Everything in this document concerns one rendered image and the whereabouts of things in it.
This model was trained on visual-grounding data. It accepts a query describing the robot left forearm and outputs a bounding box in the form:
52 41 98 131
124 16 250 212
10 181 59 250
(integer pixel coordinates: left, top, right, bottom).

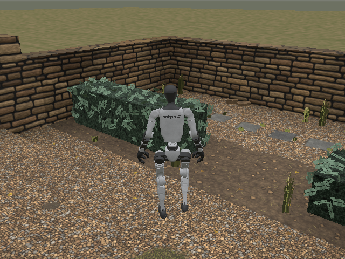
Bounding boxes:
139 130 150 152

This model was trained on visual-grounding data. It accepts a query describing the right robot upper arm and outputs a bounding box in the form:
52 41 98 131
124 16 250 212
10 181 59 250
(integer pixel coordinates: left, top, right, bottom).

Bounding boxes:
182 108 198 138

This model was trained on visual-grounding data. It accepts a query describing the robot right forearm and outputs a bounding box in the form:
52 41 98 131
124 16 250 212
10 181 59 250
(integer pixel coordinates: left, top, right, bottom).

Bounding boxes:
192 129 203 152

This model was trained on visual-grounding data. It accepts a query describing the left robot upper arm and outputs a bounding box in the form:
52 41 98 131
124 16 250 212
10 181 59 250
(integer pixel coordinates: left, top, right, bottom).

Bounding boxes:
145 108 160 139

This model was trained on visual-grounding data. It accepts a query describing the robot head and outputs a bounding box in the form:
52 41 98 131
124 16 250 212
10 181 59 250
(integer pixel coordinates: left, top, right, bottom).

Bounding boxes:
162 85 180 110

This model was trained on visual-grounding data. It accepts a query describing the left robot hand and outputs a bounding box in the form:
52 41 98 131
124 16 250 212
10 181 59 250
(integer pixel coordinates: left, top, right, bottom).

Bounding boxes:
137 151 149 164

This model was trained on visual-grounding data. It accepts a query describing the robot left shin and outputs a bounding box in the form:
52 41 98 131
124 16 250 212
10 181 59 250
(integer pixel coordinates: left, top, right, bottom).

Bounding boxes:
156 177 165 211

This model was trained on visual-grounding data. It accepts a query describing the right robot hand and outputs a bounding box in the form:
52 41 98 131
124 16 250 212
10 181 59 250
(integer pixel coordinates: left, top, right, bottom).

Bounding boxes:
192 150 204 163

